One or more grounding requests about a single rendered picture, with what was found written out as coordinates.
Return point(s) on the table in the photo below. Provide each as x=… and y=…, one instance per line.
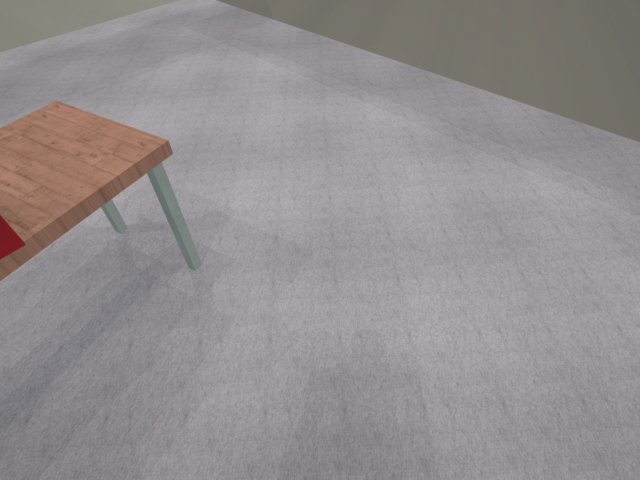
x=59, y=164

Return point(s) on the carton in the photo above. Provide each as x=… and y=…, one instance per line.
x=9, y=240

